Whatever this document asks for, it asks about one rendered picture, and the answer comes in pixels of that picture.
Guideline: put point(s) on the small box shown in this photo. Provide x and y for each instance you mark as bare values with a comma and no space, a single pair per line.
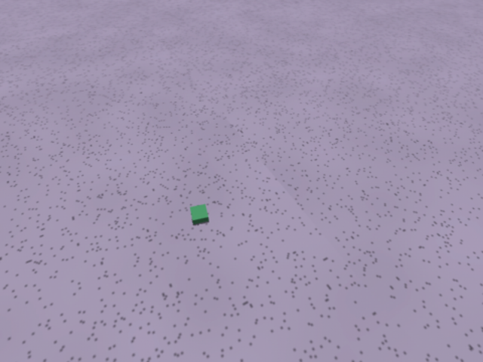
199,214

